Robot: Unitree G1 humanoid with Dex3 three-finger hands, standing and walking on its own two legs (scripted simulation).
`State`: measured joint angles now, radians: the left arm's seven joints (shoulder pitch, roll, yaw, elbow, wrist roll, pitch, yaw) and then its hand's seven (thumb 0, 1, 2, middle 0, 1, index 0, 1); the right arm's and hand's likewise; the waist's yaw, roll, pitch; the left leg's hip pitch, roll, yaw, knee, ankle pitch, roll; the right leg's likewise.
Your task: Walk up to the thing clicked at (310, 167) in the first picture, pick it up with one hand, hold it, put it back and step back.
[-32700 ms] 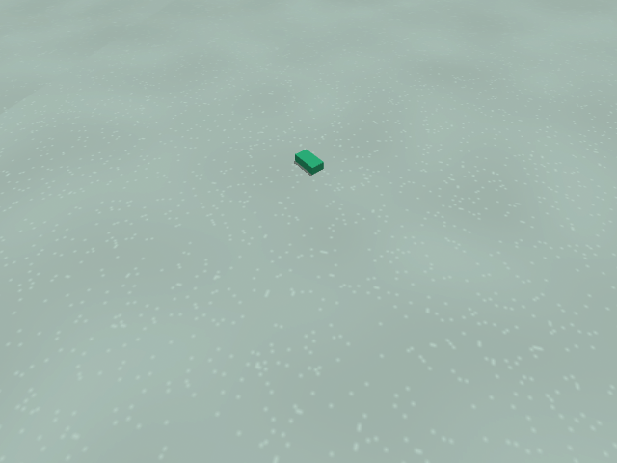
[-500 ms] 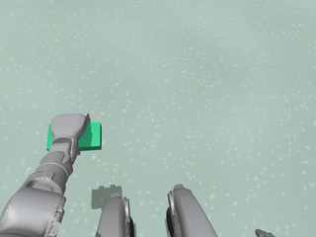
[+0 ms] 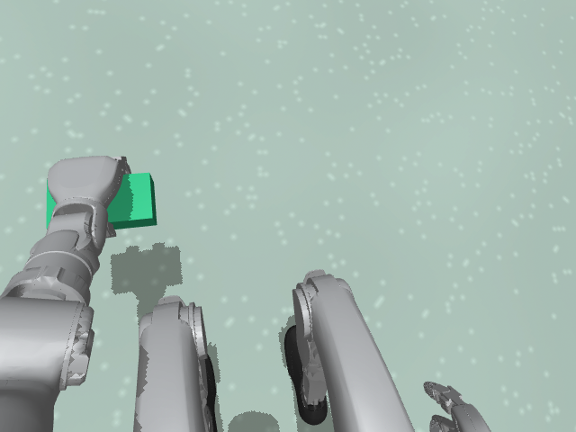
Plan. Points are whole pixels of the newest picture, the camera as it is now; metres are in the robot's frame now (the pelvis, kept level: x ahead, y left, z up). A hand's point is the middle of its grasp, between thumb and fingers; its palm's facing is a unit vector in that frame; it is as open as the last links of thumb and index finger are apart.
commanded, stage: crouch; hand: left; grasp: from above
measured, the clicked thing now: (104, 203) +0.47 +0.21 -0.19
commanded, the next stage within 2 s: lower in 0.84 s
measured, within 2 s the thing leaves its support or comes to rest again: neither
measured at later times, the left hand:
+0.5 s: hand (119, 205) +0.48 +0.20 -0.26, palm faces -0.46 -0.02 -0.89, open 10.1 cm
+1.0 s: hand (123, 203) +0.50 +0.21 -0.30, palm faces -0.46 -0.02 -0.89, open 10.1 cm
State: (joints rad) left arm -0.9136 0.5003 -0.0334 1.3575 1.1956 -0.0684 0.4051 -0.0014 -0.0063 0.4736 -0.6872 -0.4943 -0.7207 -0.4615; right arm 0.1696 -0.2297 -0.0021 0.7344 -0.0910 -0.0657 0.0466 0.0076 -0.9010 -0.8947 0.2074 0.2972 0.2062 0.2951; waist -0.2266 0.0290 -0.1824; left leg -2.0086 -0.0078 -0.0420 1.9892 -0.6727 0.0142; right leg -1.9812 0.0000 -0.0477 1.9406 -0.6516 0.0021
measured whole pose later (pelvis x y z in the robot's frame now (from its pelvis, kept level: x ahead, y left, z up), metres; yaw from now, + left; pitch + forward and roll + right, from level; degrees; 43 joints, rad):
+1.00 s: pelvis -0.01 +0.00 -0.12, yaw -5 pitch +36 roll -7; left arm -1.10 0.72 0.05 1.56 1.25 -0.12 0.42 0.00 0.00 0.46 -0.70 -0.48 -0.73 -0.44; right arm 0.19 -0.28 0.11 0.72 -0.15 -0.09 0.15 0.00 -0.91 -0.90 0.21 0.30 0.20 0.30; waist -0.32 0.00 -0.02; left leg -2.31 0.01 -0.10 2.38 -0.71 0.01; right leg -2.27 0.02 -0.11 2.28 -0.65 0.00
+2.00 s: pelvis -0.01 +0.00 -0.15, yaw -9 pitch +32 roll -12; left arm -1.15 0.92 0.12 1.72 1.29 -0.14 0.56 0.00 0.02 0.44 -0.68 -0.49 -0.71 -0.46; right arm 0.17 -0.34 0.23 0.66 -0.21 -0.20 0.23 0.00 -0.90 -0.89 0.21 0.30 0.20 0.30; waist -0.42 -0.09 0.13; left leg -2.36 0.01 -0.18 2.51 -0.73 0.02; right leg -2.29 0.04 -0.18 2.35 -0.64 0.01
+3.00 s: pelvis -0.02 +0.01 -0.15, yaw -12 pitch +30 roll -15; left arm -1.19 1.03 0.07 1.79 1.27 -0.16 0.61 0.00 0.03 0.45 -0.67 -0.49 -0.70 -0.46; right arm 0.15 -0.36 0.34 0.62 -0.23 -0.25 0.25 0.00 -0.91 -0.90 0.20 0.30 0.20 0.30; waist -0.46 -0.14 0.20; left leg -2.35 0.02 -0.23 2.53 -0.73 0.02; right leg -2.26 0.06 -0.22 2.33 -0.62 0.03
